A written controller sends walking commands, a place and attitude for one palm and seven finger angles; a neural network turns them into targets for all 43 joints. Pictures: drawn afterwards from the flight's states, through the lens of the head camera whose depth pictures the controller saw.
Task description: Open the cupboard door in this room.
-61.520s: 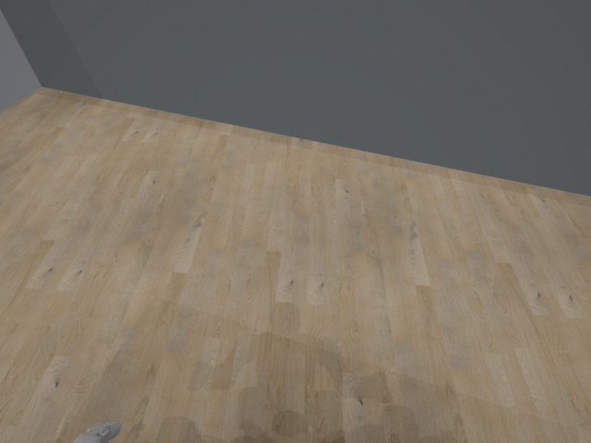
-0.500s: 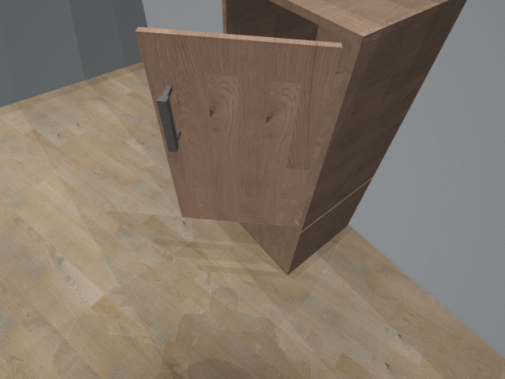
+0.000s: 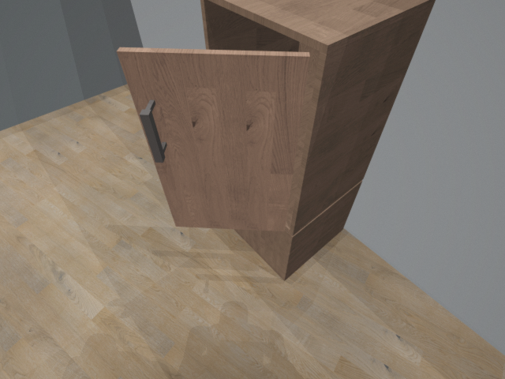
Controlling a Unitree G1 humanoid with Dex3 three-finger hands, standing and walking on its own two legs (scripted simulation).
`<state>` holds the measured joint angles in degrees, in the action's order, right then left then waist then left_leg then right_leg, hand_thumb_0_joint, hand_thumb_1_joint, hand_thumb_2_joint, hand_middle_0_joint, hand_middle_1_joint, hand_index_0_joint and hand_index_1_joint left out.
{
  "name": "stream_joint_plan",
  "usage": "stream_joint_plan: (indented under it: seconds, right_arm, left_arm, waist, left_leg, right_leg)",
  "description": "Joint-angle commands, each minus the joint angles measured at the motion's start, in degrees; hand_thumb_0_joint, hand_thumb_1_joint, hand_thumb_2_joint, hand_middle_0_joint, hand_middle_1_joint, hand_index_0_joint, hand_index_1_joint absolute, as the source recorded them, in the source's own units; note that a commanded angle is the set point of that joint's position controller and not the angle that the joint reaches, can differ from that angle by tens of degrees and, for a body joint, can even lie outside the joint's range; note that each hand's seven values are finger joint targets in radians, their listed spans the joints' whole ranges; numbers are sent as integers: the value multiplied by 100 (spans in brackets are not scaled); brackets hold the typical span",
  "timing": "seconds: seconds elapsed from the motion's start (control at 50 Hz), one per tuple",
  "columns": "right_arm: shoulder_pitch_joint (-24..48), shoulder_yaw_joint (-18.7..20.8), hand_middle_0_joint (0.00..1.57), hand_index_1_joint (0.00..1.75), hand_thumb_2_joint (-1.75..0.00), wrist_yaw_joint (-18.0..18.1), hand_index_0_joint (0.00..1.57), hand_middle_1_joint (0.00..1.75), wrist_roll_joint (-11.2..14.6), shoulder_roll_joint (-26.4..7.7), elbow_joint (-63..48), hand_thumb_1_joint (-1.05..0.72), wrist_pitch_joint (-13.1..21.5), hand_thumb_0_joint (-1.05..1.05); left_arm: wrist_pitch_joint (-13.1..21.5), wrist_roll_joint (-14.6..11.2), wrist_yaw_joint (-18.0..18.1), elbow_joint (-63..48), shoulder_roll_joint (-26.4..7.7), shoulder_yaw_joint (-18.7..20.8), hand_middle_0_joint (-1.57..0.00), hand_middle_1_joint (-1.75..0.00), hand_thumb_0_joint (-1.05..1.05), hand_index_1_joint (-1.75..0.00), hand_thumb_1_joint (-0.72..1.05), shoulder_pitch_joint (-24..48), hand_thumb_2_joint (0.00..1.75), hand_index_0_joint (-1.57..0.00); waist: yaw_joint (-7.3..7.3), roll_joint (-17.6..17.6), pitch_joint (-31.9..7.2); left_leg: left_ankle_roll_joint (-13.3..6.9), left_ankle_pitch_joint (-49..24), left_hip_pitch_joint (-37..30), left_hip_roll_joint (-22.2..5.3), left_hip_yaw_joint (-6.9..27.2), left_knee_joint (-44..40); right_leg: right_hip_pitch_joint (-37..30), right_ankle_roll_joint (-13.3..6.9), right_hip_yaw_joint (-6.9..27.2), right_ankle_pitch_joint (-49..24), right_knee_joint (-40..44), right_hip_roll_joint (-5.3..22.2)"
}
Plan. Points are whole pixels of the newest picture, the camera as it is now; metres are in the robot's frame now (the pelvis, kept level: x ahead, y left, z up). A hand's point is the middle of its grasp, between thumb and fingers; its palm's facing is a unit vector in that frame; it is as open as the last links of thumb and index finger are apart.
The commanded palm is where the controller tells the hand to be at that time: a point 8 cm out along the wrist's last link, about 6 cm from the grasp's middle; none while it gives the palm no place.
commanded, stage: come to a stop and stand still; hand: left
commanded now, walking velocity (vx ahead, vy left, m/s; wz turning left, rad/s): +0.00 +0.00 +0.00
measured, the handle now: (155, 132) +0.60 +0.25 +0.04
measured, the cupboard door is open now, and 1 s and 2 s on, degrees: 46 46 46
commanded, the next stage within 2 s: look again from close up in 0.62 s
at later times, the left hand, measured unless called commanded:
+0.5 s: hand out of the picture +0.00 +0.14 -0.18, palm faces +0.05 -0.99 -0.16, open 7.4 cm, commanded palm none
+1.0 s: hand out of the picture +0.04 +0.21 -0.18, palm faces +0.00 -0.97 -0.22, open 7.4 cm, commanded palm none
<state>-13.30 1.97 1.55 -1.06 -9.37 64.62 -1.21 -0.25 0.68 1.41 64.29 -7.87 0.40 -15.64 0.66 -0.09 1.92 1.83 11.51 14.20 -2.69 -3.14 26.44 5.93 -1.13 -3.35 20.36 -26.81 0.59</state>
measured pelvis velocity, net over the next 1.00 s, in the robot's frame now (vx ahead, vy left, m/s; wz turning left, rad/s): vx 0.03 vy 0.03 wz -0.04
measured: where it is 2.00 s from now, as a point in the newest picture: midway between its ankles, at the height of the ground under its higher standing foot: outside the picture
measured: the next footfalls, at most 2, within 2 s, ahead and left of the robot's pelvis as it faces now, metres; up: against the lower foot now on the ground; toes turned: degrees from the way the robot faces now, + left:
right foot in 1.84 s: +0.08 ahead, -0.08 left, +0.00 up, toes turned -6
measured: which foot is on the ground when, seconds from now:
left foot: down 0.00-1.00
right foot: down 0.00-1.00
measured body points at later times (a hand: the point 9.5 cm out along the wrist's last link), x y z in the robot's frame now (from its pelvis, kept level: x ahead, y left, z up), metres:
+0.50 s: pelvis +0.02 -0.01 +0.00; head +0.04 -0.01 +0.45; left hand +0.00 +0.20 -0.16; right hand +0.00 -0.22 -0.16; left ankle +0.03 +0.14 -0.74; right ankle -0.06 -0.10 -0.74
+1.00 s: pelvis +0.03 +0.03 -0.01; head +0.04 +0.03 +0.44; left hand +0.05 +0.26 -0.17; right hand +0.07 -0.21 -0.16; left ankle +0.03 +0.13 -0.74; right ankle -0.06 -0.10 -0.74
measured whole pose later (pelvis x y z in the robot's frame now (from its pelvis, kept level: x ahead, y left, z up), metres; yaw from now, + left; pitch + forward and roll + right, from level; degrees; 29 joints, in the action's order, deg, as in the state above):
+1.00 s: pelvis +0.03 +0.03 -0.01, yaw -2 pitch +0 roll +0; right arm -13.5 0.8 2.1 -0.9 -9.5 58.9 0.7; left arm 0.9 1.1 3.0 60.1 -9.4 0.4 -17.0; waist -0.3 0.0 1.1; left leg -1.2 19.1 16.6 -1.1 -4.2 36.0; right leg 6.1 1.0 -1.2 25.3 -31.2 1.5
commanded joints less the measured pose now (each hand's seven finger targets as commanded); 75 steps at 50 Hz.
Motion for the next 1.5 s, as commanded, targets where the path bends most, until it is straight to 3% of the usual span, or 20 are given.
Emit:
stream_joint_plan:
  seconds: [0.0,0.12,0.24,0.48,0.68,0.7,0.72,0.76,0.78,0.82,0.86,0.88,0.94,0.98,1.02,1.14,1.3,1.36,1.42,1.48]
  right_arm:
    - [-312,6,20,30,-90,47,20,30,21,-365,21,-90,77,0]
    - [-505,-46,20,30,-90,69,20,30,0,-276,174,-90,49,0]
    - [-624,-49,20,30,-90,105,20,30,10,-283,206,-90,108,0]
    - [-602,-54,20,30,-90,143,20,30,23,-210,212,-90,107,0]
    - [-497,-60,20,30,-90,162,20,30,28,-316,134,-90,145,0]
    - [298,-61,20,30,-90,27,20,30,110,-504,-433,-90,272,0]
    - [-29,-88,20,30,-90,-21,20,30,70,-156,-665,-90,237,0]
    - [-384,-70,20,30,-90,-6,20,30,36,-155,-634,-90,234,0]
    - [-598,-64,20,30,-90,-18,20,30,39,-249,-633,-90,274,0]
    - [-842,-11,20,30,-90,27,20,30,25,-610,-612,-90,343,0]
    - [-647,-14,20,30,-90,85,20,30,28,-695,-646,-90,330,0]
    - [-478,-34,20,30,-90,94,20,30,36,-693,-691,-90,292,0]
    - [-262,-81,20,30,-90,64,20,30,44,-571,-836,-90,249,0]
    - [-339,-96,20,30,-90,45,20,30,23,-551,-788,-90,283,0]
    - [-325,-70,20,30,-90,46,20,30,23,-674,-767,-90,284,0]
    - [-120,-71,20,30,-90,-3,20,30,9,-796,-836,-90,256,0]
    - [-183,-89,20,30,-90,-33,20,30,32,-810,-741,-90,270,0]
    - [-321,-81,20,30,-90,-76,20,30,10,-777,-665,-90,210,0]
    - [-274,-68,20,30,-90,-114,20,30,-8,-733,-697,-90,193,0]
    - [-262,-96,20,30,-90,-136,20,30,-7,-555,-727,-90,231,0]
  left_arm:
    - [106,-49,72,-158,-609,85,-20,-30,0,-30,90,-262,90,-20]
    - [87,-76,71,-50,-534,71,-20,-30,0,-30,90,-359,90,-20]
    - [113,-80,91,-11,-473,87,-20,-30,0,-30,90,-517,90,-20]
    - [101,-52,130,32,-371,82,-20,-30,0,-30,90,-675,90,-20]
    - [113,-42,128,30,-431,84,-20,-30,0,-30,90,-706,90,-20]
    - [354,93,343,29,-661,81,-20,-30,0,-30,90,-1143,90,-20]
    - [400,113,309,-251,-864,138,-20,-30,0,-30,90,-884,90,-20]
    - [431,93,265,-359,-894,145,-20,-30,0,-30,90,-650,90,-20]
    - [429,71,260,-450,-865,132,-20,-30,0,-30,90,-690,90,-20]
    - [365,-2,269,-542,-652,116,-20,-30,0,-30,90,-728,90,-20]
    - [257,-9,258,-595,-457,81,-20,-30,0,-30,90,-743,90,-20]
    - [204,2,238,-592,-521,85,-20,-30,0,-30,90,-727,90,-20]
    - [152,32,193,-591,-623,76,-20,-30,0,-30,90,-694,90,-20]
    - [141,43,188,-633,-720,71,-20,-30,0,-30,90,-662,90,-20]
    - [102,21,183,-678,-759,87,-20,-30,0,-30,90,-608,90,-20]
    - [28,40,111,-761,-836,62,-20,-30,0,-30,90,-448,90,-20]
    - [78,38,69,-669,-913,29,-20,-30,0,-30,90,-501,90,-20]
    - [71,80,35,-599,-894,45,-20,-30,0,-30,90,-673,90,-20]
    - [76,80,-4,-524,-965,95,-20,-30,0,-30,90,-798,90,-20]
    - [109,72,4,-455,-1080,163,-20,-30,0,-30,90,-931,90,-20]
  waist:
    - [41,152,266]
    - [8,-43,599]
    - [-31,182,173]
    - [-38,98,368]
    - [-47,206,152]
    - [-332,265,372]
    - [34,444,265]
    - [135,300,-300]
    - [175,482,-623]
    - [154,309,-1074]
    - [-1,-799,-670]
    - [-60,-810,-300]
    - [-77,21,330]
    - [-61,-111,105]
    - [-83,-9,-165]
    - [-127,-183,309]
    - [-109,0,59]
    - [-125,100,146]
    - [-156,237,417]
    - [-180,711,626]
  left_leg:
    - [-123,-888,-563,-303,234,-173]
    - [-117,-631,-415,-285,272,-318]
    - [-137,-1029,-567,-327,271,-263]
    - [-162,-1235,-603,-328,224,-231]
    - [-192,-1701,-783,-333,218,-165]
    - [-113,-1311,-200,-224,-107,1331]
    - [-244,670,506,8,69,1371]
    - [-320,650,329,80,-153,748]
    - [-355,-62,61,123,-88,499]
    - [-579,-2579,-724,-346,313,694]
    - [-752,-3491,-849,-657,624,593]
    - [-762,-3194,-571,-687,701,479]
    - [-518,-1429,55,-364,474,377]
    - [-509,-1681,-134,-299,452,297]
    - [-557,-1654,-277,-389,545,235]
    - [-587,120,165,-396,780,-451]
    - [-529,144,-58,-335,659,-485]
    - [-548,1272,119,-255,600,-461]
    - [-502,1598,480,-54,399,-77]
    - [-410,1155,876,198,-44,709]
  right_leg:
    - [714,-55,526,-1567,881,698]
    - [715,-117,554,-862,1105,628]
    - [272,-92,408,-1799,907,629]
    - [230,-61,345,-2309,836,620]
    - [41,-18,280,-2898,743,646]
    - [610,412,1032,-5530,883,952]
    - [13,153,858,-6367,367,1170]
    - [-501,-215,519,-6744,-201,1027]
    - [-630,-178,410,-6432,-526,844]
    - [-141,-50,267,-4574,-843,515]
    - [438,2,213,-2110,-593,266]
    - [568,1,188,-1255,-387,190]
    - [684,-106,481,-1501,63,381]
    - [547,-74,430,-1885,-73,413]
    - [516,-14,356,-1371,-142,336]
    - [782,-4,384,-135,122,299]
    - [759,-3,482,-316,336,431]
    - [798,-91,507,738,369,430]
    - [940,-241,845,1376,620,606]
    - [769,-480,1337,1208,909,988]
